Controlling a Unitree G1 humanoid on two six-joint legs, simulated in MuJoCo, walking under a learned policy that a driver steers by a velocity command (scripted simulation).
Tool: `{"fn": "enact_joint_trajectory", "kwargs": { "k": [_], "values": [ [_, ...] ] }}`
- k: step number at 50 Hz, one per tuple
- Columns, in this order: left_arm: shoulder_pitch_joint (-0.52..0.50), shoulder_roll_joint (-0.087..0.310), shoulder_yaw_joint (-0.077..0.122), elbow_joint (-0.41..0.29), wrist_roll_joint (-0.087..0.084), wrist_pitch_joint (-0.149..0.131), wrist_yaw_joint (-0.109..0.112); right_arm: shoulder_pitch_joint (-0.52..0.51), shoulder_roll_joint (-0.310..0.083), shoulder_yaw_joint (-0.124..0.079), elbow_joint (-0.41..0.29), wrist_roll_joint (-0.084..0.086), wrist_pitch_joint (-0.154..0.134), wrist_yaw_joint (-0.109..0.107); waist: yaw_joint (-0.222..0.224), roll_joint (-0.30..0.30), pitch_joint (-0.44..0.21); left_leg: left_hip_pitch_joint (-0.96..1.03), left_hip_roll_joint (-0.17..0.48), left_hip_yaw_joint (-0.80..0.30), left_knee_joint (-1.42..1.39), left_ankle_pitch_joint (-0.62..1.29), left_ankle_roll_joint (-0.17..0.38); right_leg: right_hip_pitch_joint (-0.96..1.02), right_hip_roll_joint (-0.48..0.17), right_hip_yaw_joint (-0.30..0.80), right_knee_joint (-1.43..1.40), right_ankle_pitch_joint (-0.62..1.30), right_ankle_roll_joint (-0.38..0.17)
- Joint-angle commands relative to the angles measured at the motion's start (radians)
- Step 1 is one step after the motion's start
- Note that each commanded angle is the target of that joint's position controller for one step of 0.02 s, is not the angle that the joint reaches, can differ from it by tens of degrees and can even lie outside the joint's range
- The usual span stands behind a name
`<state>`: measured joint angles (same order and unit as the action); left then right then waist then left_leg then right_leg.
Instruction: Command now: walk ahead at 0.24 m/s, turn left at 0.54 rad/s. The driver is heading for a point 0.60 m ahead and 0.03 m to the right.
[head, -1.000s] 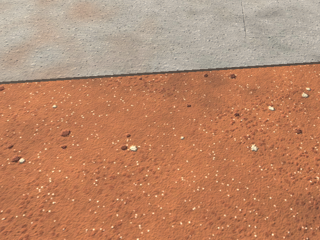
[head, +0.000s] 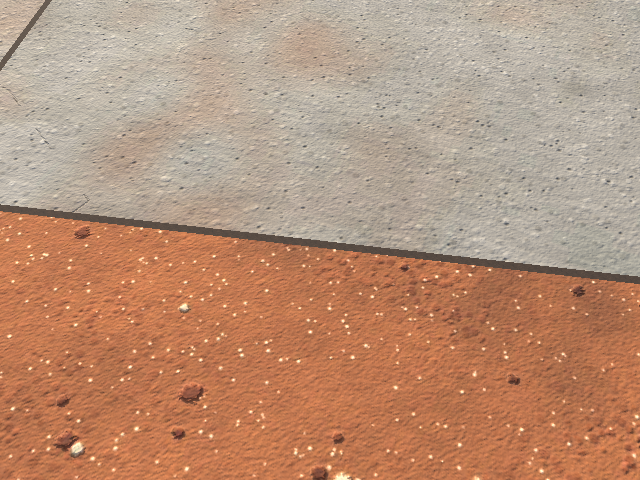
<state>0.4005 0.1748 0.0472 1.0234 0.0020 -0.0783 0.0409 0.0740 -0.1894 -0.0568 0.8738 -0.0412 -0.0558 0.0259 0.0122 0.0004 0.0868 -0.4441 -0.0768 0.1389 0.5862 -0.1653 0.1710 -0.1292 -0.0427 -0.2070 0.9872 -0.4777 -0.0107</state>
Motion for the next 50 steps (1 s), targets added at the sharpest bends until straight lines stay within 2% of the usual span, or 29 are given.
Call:
{"fn": "enact_joint_trajectory", "kwargs": {
  "k": [1, 2, 3, 4, 5, 6, 8, 10, 13, 17, 21, 23, 24, 25, 26, 27, 28, 30, 31, 35, 50],
  "values": [
    [-0.016, 0.114, 0.019, -0.14, -0.011, -0.012, -0.008, 0.264, -0.25, -0.072, -0.007, 0.03, 0.025, -0.029, -0.093, 0.01, -0.358, 0.647, 0.454, -0.566, -0.16, 0.877, 0.311, -0.517, 0.018, 0.232, 0.559, -0.006, 0.021],
    [-0.04, 0.111, 0.018, -0.143, -0.003, -0.012, -0.009, 0.185, -0.178, -0.052, -0.017, 0.038, 0.029, -0.035, -0.057, -0.023, -0.211, 0.482, 0.406, -0.485, -0.22, 0.771, 0.251, -0.512, -0.016, 0.225, 0.456, 0.051, 0.019],
    [-0.058, 0.117, 0.023, -0.146, 0.013, -0.001, -0.009, 0.155, -0.133, -0.038, -0.014, 0.041, 0.027, -0.038, -0.022, -0.051, -0.145, 0.382, 0.349, -0.421, -0.254, 0.713, 0.197, -0.48, -0.037, 0.233, 0.366, 0.072, 0.021],
    [-0.038, 0.114, 0.025, -0.139, 0.035, 0.022, -0.01, 0.151, -0.113, -0.03, -0.017, 0.045, 0.024, -0.042, -0.003, -0.053, -0.122, 0.293, 0.316, -0.366, -0.274, 0.71, 0.166, -0.409, -0.042, 0.229, 0.307, 0.088, 0.025],
    [-0.015, 0.1, 0.025, -0.133, 0.041, 0.045, -0.01, 0.157, -0.106, -0.024, -0.012, 0.04, 0.017, -0.04, 0.014, -0.042, -0.123, 0.245, 0.29, -0.331, -0.282, 0.723, 0.143, -0.357, -0.04, 0.226, 0.259, 0.094, 0.027],
    [-0.001, 0.084, 0.021, -0.131, 0.037, 0.061, -0.012, 0.166, -0.122, -0.025, -0.008, 0.032, 0.008, -0.038, 0.023, -0.026, -0.132, 0.227, 0.273, -0.306, -0.281, 0.772, 0.133, -0.334, -0.029, 0.216, 0.227, 0.107, 0.03],
    [-0.005, 0.077, 0.02, -0.134, 0.027, 0.073, -0.016, 0.184, -0.149, -0.028, -0.004, 0.022, -0.003, -0.034, 0.028, 0.006, -0.16, 0.241, 0.251, -0.268, -0.278, 0.835, 0.108, -0.331, -0.022, 0.21, 0.16, 0.154, 0.032],
    [-0.041, 0.09, 0.021, -0.143, 0.026, 0.081, -0.016, 0.198, -0.148, -0.023, -0.002, 0.022, -0.001, -0.033, 0.019, 0.044, -0.173, 0.273, 0.233, -0.247, -0.277, 0.812, 0.072, -0.351, -0.025, 0.208, 0.089, 0.199, 0.033],
    [-0.115, 0.103, 0.021, -0.161, 0.023, 0.094, -0.015, 0.218, -0.144, -0.015, 0.001, 0.023, 0.011, -0.037, -0.005, 0.077, -0.167, 0.31, 0.227, -0.254, -0.291, 0.666, 0.031, -0.368, -0.031, 0.213, -0.014, 0.232, 0.037],
    [-0.173, 0.1, 0.017, -0.167, 0.016, 0.107, -0.008, 0.233, -0.139, -0.006, 0.009, 0.012, 0.023, -0.043, -0.028, 0.088, -0.131, 0.314, 0.254, -0.299, -0.323, 0.431, 0.039, -0.33, -0.027, 0.221, -0.152, 0.203, 0.034],
    [-0.162, 0.088, 0.008, -0.147, 0.008, 0.103, 0.005, 0.221, -0.129, 0.006, 0.019, 0.005, 0.03, -0.048, -0.032, 0.097, -0.101, 0.275, 0.263, -0.327, -0.295, 0.345, 0.059, -0.202, 0.005, 0.205, -0.317, 0.119, 0.015],
    [-0.121, 0.074, 0.001, -0.125, 0.005, 0.095, 0.012, 0.202, -0.13, 0.01, 0.027, 0.014, 0.034, -0.053, -0.006, 0.079, -0.094, 0.269, 0.254, -0.336, -0.252, 0.34, 0.039, -0.106, 0.021, 0.19, -0.505, 0.177, 0.0],
    [-0.088, 0.072, -0.003, -0.111, 0.01, 0.084, 0.014, 0.2, -0.125, 0.013, 0.032, 0.022, 0.035, -0.056, 0.013, 0.051, -0.091, 0.231, 0.243, -0.34, -0.235, 0.305, 0.001, -0.01, -0.001, 0.213, -0.65, 0.325, -0.006],
    [-0.059, 0.11, 0.001, -0.098, 0.022, 0.07, 0.018, 0.223, -0.094, 0.023, 0.032, 0.027, 0.03, -0.055, -0.003, -0.001, -0.113, 0.189, 0.209, -0.329, -0.207, 0.221, -0.046, 0.084, -0.088, 0.304, -0.689, 0.442, -0.021],
    [-0.093, 0.178, 0.008, -0.103, 0.025, 0.06, 0.016, 0.309, -0.069, 0.024, 0.043, 0.038, 0.029, -0.051, -0.08, -0.115, -0.109, 0.155, 0.117, -0.258, -0.199, 0.03, -0.077, 0.1, -0.199, 0.412, -0.661, 0.674, -0.071],
    [-0.137, 0.128, -0.004, -0.097, 0.012, 0.058, 0.003, 0.309, -0.065, 0.026, 0.078, 0.038, 0.04, -0.054, -0.069, -0.134, -0.097, 0.258, 0.086, -0.23, -0.242, -0.067, -0.093, -0.018, -0.213, 0.404, -0.657, 0.676, -0.111],
    [-0.158, 0.092, -0.015, -0.096, 0.013, 0.054, -0.007, 0.288, -0.078, 0.025, 0.09, 0.033, 0.044, -0.057, -0.065, -0.122, -0.077, 0.313, 0.099, -0.247, -0.272, -0.018, -0.098, -0.059, -0.168, 0.376, -0.671, 0.57, -0.086],
    [-0.14, 0.098, -0.015, -0.077, 0.008, 0.053, -0.006, 0.233, -0.115, 0.015, 0.097, 0.032, 0.047, -0.055, -0.033, -0.106, -0.051, 0.334, 0.122, -0.263, -0.276, 0.081, -0.094, -0.064, -0.092, 0.321, -0.685, 0.445, -0.041],
    [-0.12, 0.098, -0.016, -0.061, 0.005, 0.052, -0.002, 0.23, -0.113, 0.015, 0.103, 0.032, 0.047, -0.052, -0.03, -0.099, -0.048, 0.331, 0.131, -0.266, -0.278, 0.1, -0.094, -0.054, -0.083, 0.315, -0.689, 0.435, -0.038],
    [-0.1, 0.092, -0.019, -0.029, 0.006, 0.053, -0.001, 0.238, -0.077, 0.027, 0.149, 0.034, 0.043, -0.057, -0.023, -0.027, -0.044, 0.308, 0.135, -0.263, -0.296, 0.088, -0.107, -0.007, -0.082, 0.311, -0.682, 0.446, -0.049],
    [-0.069, 0.066, -0.039, 0.058, 0.006, 0.056, 0.001, 0.264, -0.053, 0.051, 0.254, 0.035, 0.051, -0.068, -0.018, -0.007, -0.02, 0.303, 0.148, -0.253, -0.288, 0.071, -0.123, -0.016, -0.061, 0.311, -0.698, 0.405, -0.058]
  ]
}}
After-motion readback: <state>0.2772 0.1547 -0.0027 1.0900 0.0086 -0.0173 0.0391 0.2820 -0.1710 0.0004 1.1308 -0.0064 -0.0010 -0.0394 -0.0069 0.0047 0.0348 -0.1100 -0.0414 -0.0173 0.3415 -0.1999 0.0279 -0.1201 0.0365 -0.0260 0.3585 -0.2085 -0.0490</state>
